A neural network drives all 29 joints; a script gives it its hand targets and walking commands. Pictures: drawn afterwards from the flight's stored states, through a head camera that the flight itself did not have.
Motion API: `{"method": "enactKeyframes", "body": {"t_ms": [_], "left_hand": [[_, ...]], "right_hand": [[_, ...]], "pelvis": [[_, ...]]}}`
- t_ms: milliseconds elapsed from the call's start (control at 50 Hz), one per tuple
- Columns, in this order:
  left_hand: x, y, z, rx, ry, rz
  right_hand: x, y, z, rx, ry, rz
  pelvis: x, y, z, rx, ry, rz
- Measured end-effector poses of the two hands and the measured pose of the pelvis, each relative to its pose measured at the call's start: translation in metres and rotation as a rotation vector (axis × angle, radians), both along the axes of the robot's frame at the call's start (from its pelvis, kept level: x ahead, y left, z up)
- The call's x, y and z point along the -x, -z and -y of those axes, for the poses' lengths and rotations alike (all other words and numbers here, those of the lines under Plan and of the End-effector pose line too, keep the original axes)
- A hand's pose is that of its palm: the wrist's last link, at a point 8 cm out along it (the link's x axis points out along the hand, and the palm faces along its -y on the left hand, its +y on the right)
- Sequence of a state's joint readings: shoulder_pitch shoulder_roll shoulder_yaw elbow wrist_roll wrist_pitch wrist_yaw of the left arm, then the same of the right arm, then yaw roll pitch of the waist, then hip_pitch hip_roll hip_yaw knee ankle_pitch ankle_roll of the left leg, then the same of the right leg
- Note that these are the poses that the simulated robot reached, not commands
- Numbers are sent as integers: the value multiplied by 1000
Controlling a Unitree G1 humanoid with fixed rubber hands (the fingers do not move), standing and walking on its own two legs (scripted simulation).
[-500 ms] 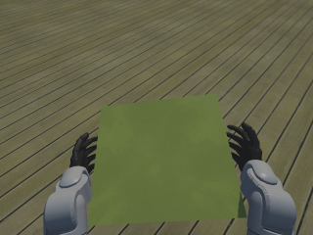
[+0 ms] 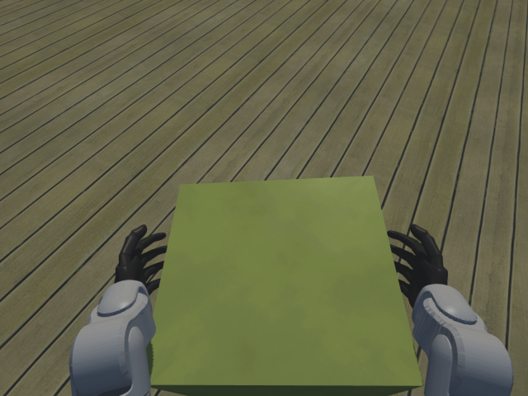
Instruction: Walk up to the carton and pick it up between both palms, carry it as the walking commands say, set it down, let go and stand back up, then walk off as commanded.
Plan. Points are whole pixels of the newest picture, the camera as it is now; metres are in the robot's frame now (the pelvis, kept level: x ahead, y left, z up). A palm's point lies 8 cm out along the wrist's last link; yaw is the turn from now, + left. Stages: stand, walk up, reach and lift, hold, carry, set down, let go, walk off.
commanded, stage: carry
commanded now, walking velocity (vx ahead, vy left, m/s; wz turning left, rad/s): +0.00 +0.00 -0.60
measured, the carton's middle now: (279, 292) +0.27 +0.00 +0.00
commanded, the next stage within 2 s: none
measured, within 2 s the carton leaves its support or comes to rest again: neither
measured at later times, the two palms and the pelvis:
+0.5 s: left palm (257, 280) +0.27 +0.03 +0.04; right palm out of the picture +0.14 -0.31 +0.05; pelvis -0.02 -0.05 -0.02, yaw -20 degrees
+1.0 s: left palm (324, 282) +0.25 -0.05 +0.09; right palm out of the picture +0.05 -0.36 +0.08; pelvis -0.04 -0.07 +0.00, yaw -32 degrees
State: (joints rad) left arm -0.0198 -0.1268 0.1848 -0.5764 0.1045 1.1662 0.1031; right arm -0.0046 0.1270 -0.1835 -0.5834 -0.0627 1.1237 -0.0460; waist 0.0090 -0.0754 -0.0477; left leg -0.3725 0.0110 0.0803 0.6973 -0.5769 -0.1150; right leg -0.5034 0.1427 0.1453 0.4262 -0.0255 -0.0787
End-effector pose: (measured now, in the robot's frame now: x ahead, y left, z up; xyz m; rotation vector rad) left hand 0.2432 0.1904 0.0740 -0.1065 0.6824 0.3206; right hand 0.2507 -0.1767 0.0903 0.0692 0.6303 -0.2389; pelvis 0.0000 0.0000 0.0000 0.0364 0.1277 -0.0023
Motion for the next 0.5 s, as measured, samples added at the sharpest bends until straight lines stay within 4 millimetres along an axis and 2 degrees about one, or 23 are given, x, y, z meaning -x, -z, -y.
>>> {"method": "enactKeyframes", "body": {"t_ms": [100, 180, 240, 300, 380, 440, 500], "left_hand": [[-3, -10, 14, 4, 70, 57], [-5, -23, 27, -34, 134, 54], [-11, -23, 41, -49, 171, 63], [-20, -17, 66, -52, 219, 73], [-33, 4, 109, -34, 288, 36], [-31, 24, 137, -3, 334, -44], [-28, 32, 156, -16, 395, -88]], "right_hand": [[24, -14, 13, 20, 69, 56], [46, -7, 25, -37, 135, 53], [55, -5, 37, -44, 172, 62], [61, 1, 59, -31, 211, 67], [73, 25, 96, -24, 267, 23], [89, 33, 119, -15, 316, -49], [107, 36, 133, -46, 382, -85]], "pelvis": [[11, 0, -3, 9, 63, 23], [7, 0, -5, 52, 113, 49], [3, 5, 2, 58, 178, 61], [1, 14, 16, 63, 228, 70], [4, 28, 40, 93, 251, 66], [11, 24, 48, 59, 297, 50], [20, 16, 50, 41, 337, 30]]}}
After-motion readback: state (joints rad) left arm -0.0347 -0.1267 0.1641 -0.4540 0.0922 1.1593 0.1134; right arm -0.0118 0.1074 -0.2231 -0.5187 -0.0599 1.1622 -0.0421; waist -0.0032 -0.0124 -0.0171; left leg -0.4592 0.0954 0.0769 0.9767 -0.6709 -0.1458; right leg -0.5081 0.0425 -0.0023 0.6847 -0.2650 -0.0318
